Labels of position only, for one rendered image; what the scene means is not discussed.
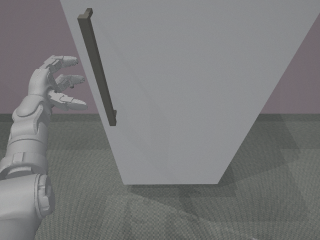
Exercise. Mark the fridge door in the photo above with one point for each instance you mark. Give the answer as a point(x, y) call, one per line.
point(187, 78)

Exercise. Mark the left robot forearm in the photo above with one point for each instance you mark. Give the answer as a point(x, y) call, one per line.
point(28, 140)

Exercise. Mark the robot left upper arm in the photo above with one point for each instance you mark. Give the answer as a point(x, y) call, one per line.
point(24, 202)

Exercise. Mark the left robot hand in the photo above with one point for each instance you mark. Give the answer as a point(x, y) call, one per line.
point(42, 83)

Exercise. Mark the handle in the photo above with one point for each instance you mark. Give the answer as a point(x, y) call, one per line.
point(88, 35)

